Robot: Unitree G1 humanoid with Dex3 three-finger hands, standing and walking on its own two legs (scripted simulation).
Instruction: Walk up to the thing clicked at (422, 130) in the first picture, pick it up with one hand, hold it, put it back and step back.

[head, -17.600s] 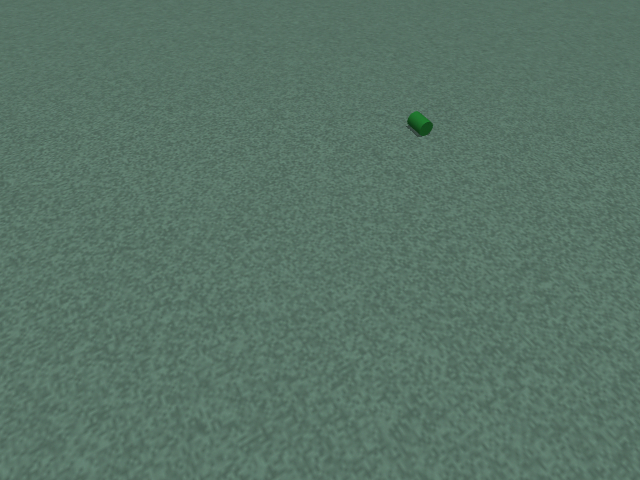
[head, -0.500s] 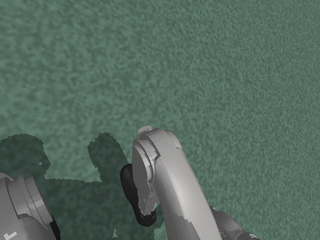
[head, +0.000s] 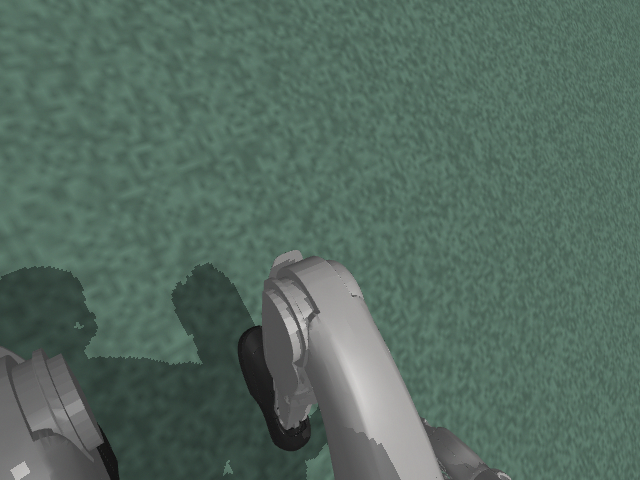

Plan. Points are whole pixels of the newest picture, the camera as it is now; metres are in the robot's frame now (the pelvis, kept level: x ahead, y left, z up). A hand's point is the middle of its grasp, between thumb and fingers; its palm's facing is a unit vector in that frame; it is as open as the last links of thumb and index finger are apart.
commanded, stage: close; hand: left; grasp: from above
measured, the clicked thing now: out of the picture +0.47 +0.34 -0.26
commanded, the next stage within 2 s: settle in 0.30 s
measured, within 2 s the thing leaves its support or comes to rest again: leaves its support in 0.68 s
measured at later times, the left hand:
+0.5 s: hand out of the picture +0.46 +0.33 -0.23, palm faces -0.43 -0.15 -0.89, open 11.1 cm
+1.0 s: hand out of the picture +0.46 +0.35 -0.16, palm faces -0.41 -0.11 -0.91, open 11.0 cm
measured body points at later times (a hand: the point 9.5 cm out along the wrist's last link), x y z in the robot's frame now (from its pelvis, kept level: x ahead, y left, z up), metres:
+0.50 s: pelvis +0.00 +0.00 +0.00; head +0.27 +0.13 +0.33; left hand +0.48 +0.34 -0.18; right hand +0.06 -0.25 -0.06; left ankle +0.06 +0.14 -0.27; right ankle +0.11 -0.13 -0.27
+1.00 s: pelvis +0.00 +0.00 +0.01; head +0.24 +0.11 +0.37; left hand +0.48 +0.35 -0.11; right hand +0.08 -0.26 -0.08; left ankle +0.06 +0.14 -0.27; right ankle +0.11 -0.13 -0.27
